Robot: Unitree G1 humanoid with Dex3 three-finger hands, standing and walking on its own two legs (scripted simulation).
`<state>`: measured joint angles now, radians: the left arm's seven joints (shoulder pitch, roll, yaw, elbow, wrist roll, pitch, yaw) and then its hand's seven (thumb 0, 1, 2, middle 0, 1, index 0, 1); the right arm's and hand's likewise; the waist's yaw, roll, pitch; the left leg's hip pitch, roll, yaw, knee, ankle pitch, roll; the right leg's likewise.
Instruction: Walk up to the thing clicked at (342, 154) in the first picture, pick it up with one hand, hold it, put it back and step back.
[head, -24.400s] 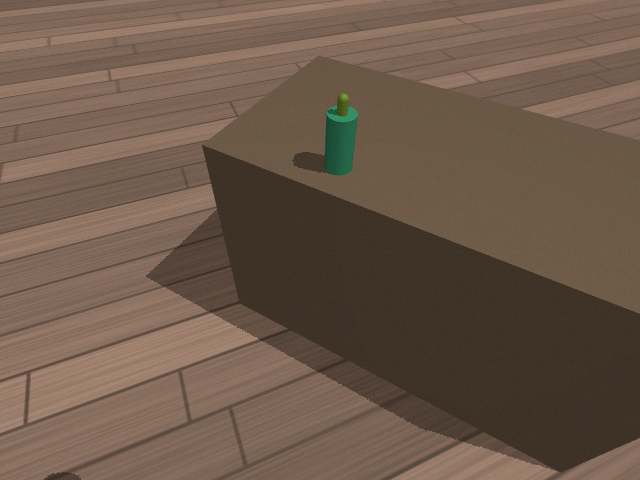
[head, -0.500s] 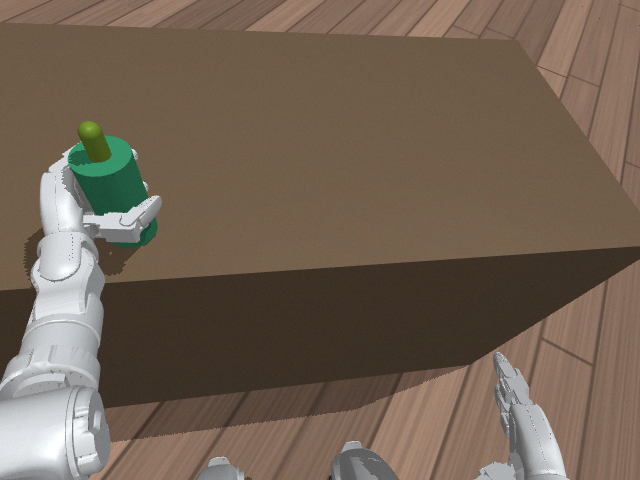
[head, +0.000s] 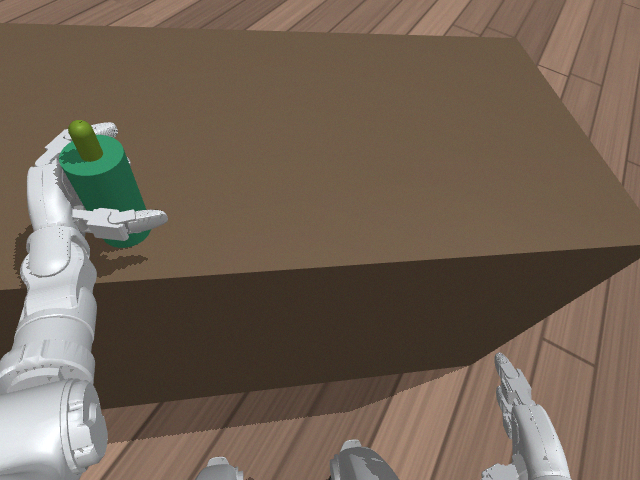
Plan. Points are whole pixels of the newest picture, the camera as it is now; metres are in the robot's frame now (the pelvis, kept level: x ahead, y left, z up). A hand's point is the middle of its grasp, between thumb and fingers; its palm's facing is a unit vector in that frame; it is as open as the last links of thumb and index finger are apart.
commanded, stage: withdraw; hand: left
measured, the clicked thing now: (105, 183) +0.47 +0.21 +0.08
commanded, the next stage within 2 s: rise in 0.44 s
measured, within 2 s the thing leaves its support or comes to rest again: neither
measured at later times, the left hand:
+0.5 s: hand out of the picture +0.47 +0.27 +0.18, palm faces +0.25 -0.97 -0.03, open 17.2 cm
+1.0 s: hand out of the picture +0.39 +0.37 +0.15, palm faces +0.46 -0.83 -0.33, open 17.5 cm
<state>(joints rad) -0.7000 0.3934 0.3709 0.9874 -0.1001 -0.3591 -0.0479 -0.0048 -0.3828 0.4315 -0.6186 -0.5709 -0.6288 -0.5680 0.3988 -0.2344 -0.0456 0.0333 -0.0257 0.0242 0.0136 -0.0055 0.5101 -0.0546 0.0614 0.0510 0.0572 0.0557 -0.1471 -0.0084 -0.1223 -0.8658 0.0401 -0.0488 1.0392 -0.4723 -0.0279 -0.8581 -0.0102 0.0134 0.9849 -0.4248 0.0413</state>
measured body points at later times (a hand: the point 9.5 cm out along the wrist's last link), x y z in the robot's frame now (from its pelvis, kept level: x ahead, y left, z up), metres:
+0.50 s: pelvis +0.01 +0.00 +0.02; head +0.06 +0.02 +0.47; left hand +0.45 +0.32 +0.18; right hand +0.16 -0.27 +0.00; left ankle +0.01 +0.13 -0.67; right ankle +0.03 -0.15 -0.67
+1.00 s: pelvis +0.02 +0.01 +0.04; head +0.04 +0.02 +0.49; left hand +0.36 +0.41 +0.17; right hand +0.18 -0.26 +0.00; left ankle +0.01 +0.13 -0.67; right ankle +0.03 -0.15 -0.67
